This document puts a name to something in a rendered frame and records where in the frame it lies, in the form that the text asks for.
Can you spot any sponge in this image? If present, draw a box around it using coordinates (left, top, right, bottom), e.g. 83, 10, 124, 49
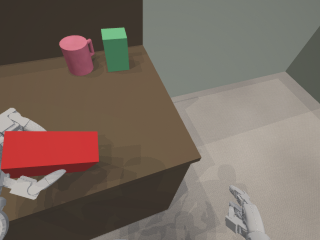
0, 131, 99, 179

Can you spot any robot left hand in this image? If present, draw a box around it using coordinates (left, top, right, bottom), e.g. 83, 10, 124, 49
0, 108, 66, 200

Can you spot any table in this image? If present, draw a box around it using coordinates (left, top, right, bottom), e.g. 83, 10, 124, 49
0, 0, 202, 240

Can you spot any robot right hand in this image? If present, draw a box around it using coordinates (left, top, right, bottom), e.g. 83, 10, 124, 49
225, 185, 266, 240

